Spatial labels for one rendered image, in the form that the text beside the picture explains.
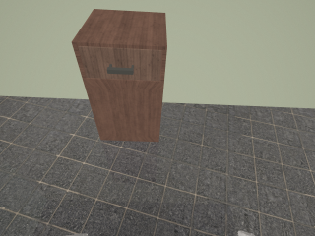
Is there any drawer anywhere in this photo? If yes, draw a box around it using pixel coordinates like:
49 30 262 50
78 46 162 81

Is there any handle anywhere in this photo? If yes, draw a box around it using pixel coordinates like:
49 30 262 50
107 64 134 75

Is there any cabinet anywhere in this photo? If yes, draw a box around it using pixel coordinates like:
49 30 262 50
72 9 167 142

